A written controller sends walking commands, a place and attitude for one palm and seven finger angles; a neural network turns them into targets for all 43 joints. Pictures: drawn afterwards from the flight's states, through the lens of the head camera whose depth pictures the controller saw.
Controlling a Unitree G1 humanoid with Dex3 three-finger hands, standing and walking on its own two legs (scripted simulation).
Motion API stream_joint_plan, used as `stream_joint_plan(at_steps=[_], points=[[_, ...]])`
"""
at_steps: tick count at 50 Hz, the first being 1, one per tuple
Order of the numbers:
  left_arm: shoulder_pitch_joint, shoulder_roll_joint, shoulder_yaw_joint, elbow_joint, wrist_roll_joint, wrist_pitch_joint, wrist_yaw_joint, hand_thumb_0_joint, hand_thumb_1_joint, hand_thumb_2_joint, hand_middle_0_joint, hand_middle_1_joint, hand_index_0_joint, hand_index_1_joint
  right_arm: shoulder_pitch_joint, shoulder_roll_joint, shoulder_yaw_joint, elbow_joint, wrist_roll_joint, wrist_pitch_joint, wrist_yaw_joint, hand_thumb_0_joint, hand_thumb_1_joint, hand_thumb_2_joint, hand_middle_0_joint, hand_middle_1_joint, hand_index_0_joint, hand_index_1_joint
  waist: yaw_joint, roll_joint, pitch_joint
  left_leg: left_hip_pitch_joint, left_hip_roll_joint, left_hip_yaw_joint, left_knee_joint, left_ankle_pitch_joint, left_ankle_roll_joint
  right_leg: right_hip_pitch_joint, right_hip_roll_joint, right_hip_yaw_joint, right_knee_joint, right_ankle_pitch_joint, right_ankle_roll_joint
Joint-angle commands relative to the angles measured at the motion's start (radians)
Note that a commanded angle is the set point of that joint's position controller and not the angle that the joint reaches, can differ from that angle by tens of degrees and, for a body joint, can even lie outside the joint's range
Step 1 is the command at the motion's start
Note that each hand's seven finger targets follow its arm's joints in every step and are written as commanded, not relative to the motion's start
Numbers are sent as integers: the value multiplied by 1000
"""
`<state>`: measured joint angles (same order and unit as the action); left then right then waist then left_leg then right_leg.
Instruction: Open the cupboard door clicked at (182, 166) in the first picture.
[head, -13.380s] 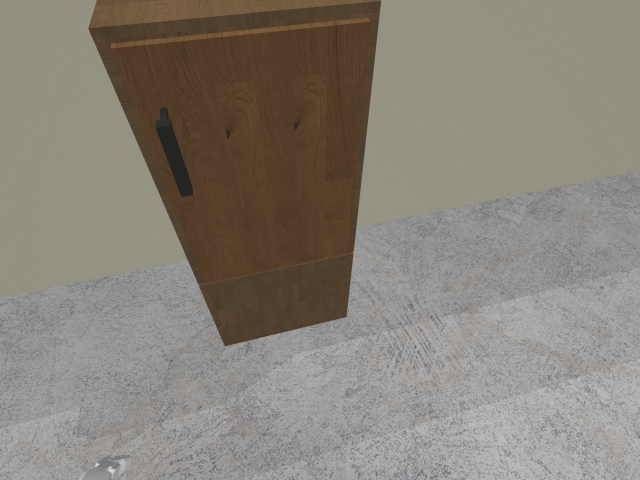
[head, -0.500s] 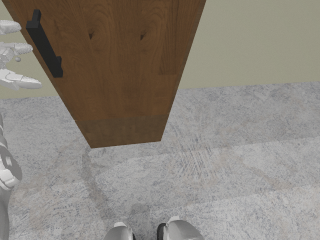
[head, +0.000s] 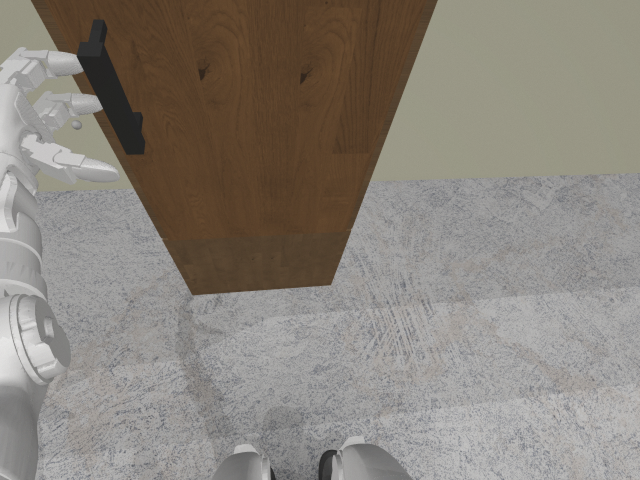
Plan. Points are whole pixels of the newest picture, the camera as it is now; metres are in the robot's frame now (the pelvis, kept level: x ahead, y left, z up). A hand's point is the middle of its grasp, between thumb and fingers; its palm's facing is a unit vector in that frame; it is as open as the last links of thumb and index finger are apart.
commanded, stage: slide the fingers in behind the handle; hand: left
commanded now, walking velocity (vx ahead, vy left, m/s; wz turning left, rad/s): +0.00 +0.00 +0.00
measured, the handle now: (118, 93) +0.55 +0.21 +0.10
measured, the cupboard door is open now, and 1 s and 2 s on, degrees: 0 0 1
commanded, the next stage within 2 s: close the thumb around the handle in 1.30 s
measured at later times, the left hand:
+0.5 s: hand (114, 123) +0.51 +0.21 +0.10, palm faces +0.03 -1.00 +0.01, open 13.8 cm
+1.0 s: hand (140, 125) +0.51 +0.18 +0.10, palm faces +0.04 -1.00 -0.01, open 13.9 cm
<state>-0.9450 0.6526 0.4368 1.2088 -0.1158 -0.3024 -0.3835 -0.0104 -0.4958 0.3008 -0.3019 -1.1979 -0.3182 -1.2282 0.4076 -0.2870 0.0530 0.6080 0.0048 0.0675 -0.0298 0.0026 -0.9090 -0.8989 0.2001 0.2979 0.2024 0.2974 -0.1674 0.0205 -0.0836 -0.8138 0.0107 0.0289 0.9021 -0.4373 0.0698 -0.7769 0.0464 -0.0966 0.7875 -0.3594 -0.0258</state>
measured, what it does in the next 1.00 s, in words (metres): stands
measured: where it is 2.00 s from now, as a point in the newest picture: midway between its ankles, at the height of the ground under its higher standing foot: outside the picture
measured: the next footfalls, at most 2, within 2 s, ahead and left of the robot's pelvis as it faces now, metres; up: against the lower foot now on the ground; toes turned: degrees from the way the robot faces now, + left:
none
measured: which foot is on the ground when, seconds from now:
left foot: down 0.00-1.00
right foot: down 0.00-1.00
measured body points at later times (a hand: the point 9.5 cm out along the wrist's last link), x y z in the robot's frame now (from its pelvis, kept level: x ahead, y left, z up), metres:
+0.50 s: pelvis +0.00 -0.01 +0.00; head +0.11 +0.01 +0.43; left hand +0.50 +0.26 +0.10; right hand +0.00 -0.28 -0.11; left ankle -0.01 +0.07 -0.69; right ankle +0.00 -0.11 -0.69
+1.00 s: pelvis +0.00 -0.02 +0.00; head +0.11 +0.00 +0.44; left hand +0.50 +0.23 +0.10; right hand +0.00 -0.28 -0.11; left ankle -0.01 +0.07 -0.69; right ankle +0.00 -0.11 -0.69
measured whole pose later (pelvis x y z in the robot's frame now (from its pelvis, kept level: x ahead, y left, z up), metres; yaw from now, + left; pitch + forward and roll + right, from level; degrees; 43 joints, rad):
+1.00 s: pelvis +0.00 -0.02 +0.00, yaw +0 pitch +18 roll -3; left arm -0.94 0.52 0.37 1.20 -0.10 -0.35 -0.23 -0.01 -0.50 0.30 -0.30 -1.20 -0.30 -1.23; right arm 0.42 -0.27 0.04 0.64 0.00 0.03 0.00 0.00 -0.91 -0.90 0.20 0.30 0.20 0.30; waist -0.16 0.03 -0.09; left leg -0.78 0.02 0.03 0.89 -0.43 0.05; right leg -0.76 0.05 -0.09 0.80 -0.37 -0.05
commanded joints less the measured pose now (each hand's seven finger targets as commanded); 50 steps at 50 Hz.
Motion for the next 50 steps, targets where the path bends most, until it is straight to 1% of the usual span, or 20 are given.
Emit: stream_joint_plan(at_steps=[1,5,8,9,11,12,13,18,21,22,27,29,31,37,39,42,44,48,49,50], points=[[-446,219,6,-274,-15,-92,37,0,-500,300,-300,-1200,-300,-1200,197,-184,-73,-35,-10,-8,-6,0,-900,-900,200,300,200,300,-8,182,-504,512,45,-145,-69,670,-80,75,23,45,-34,318,-1],[-463,147,-41,-246,-24,-79,35,0,-500,300,-300,-1200,-300,-1200,188,-181,-75,-21,-6,-5,-1,0,-900,-900,200,300,200,300,-28,166,-454,484,42,-135,-80,600,-70,76,23,47,-46,305,2],[-433,182,-2,-233,-26,-77,43,0,-500,300,-300,-1200,-300,-1200,187,-180,-72,-24,-6,-6,-1,0,-900,-900,200,300,200,300,-6,175,-468,477,37,-131,-78,612,-70,96,22,49,-42,319,-2],[-436,175,-12,-216,-21,-73,48,0,-500,300,-300,-1200,-300,-1200,186,-179,-69,-23,-5,-6,-1,0,-900,-900,200,300,200,300,-14,139,-439,449,36,-132,-82,590,-67,99,21,48,-42,316,0],[-464,188,-5,-229,-12,-81,64,0,-500,300,-300,-1200,-300,-1200,186,-177,-68,-25,-7,-8,-1,0,-900,-900,200,300,200,300,-15,133,-429,415,30,-124,-82,545,-56,119,19,54,-40,318,-2],[-473,158,-32,-232,-6,-84,68,0,-500,300,-300,-1200,-300,-1200,181,-172,-67,-26,-6,-10,1,0,-900,-900,200,300,200,300,-20,170,-431,428,28,-121,-85,546,-59,104,18,56,-43,315,0],[-468,180,-12,-243,-2,-90,75,0,-500,300,-300,-1200,-300,-1200,187,-173,-71,-21,-8,-12,1,0,-900,-900,200,300,200,300,-13,163,-447,437,30,-124,-81,557,-61,109,19,56,-39,319,-1],[-463,103,-62,-247,-10,-100,73,0,-500,300,-300,-1200,-300,-1200,180,-170,-75,-21,-7,-18,6,0,-900,-900,200,300,200,300,-21,162,-465,457,30,-124,-80,531,-60,100,19,57,-42,300,-1],[-452,153,-10,-177,-19,-83,84,0,-500,300,-300,-1200,-300,-1200,188,-178,-69,-17,-6,-19,1,0,-900,-900,200,300,200,300,-20,91,-419,370,21,-116,-92,451,-44,142,18,60,-44,293,-3],[-472,178,5,-187,-17,-81,91,0,-500,300,-300,-1200,-300,-1200,180,-178,-69,-21,-4,-21,0,0,-900,-900,200,300,200,300,-18,108,-420,348,17,-104,-93,426,-40,155,13,70,-48,296,1],[-483,151,-36,-236,24,-103,117,0,-500,300,-300,-1200,-300,-1200,184,-166,-70,-29,-8,-28,6,0,-900,-900,200,300,200,300,-13,153,-450,364,14,-102,-87,436,-41,157,11,75,-41,305,0],[-477,97,-69,-223,16,-101,117,0,-500,300,-300,-1200,-300,-1200,183,-166,-73,-23,-6,-31,9,0,-900,-900,200,300,200,300,-29,140,-436,376,17,-103,-89,415,-40,134,13,72,-49,284,1],[-475,112,-48,-213,-1,-99,112,0,-500,300,-300,-1200,-300,-1200,187,-171,-72,-25,-6,-33,7,0,-900,-900,200,300,200,300,-25,107,-436,350,12,-99,-90,406,-34,168,14,78,-51,299,-1],[-495,137,-33,-238,7,-106,130,0,-500,300,-300,-1200,-300,-1200,185,-167,-72,-21,-6,-39,8,0,-900,-900,200,300,200,300,-17,136,-458,349,11,-94,-88,417,-35,182,11,83,-46,319,1],[-480,78,-68,-233,12,-109,140,0,-500,300,-300,-1200,-300,-1200,182,-159,-74,-19,-7,-42,14,0,-900,-900,200,300,200,300,-22,129,-437,357,10,-92,-90,406,-34,163,13,79,-50,307,1],[-499,102,-51,-241,12,-116,148,0,-500,300,-300,-1200,-300,-1200,186,-164,-76,-15,-7,-44,13,0,-900,-900,200,300,200,300,-22,122,-449,352,10,-93,-91,407,-34,180,12,82,-48,316,1],[-499,70,-64,-247,1,-113,147,0,-500,300,-300,-1200,-300,-1200,183,-162,-76,-16,-7,-46,15,0,-900,-900,200,300,200,300,-23,123,-462,362,8,-90,-90,415,-35,187,12,83,-48,327,1],[-466,91,-47,-219,9,-112,150,0,-500,300,-300,-1200,-300,-1200,181,-161,-75,-15,-6,-46,14,0,-900,-900,200,300,200,300,-13,122,-447,343,6,-85,-89,411,-33,192,11,86,-47,332,1],[-471,99,-39,-215,6,-109,154,0,-500,300,-300,-1200,-300,-1200,183,-161,-73,-15,-6,-45,14,0,-900,-900,200,300,200,300,-19,84,-429,326,7,-85,-94,402,-30,204,12,85,-50,334,3],[-467,119,-22,-231,8,-110,155,0,-500,300,-300,-1200,-300,-1200,182,-162,-75,-20,-6,-46,14,0,-900,-900,200,300,200,300,-7,107,-452,327,4,-81,-95,409,-31,223,10,89,-47,346,2]])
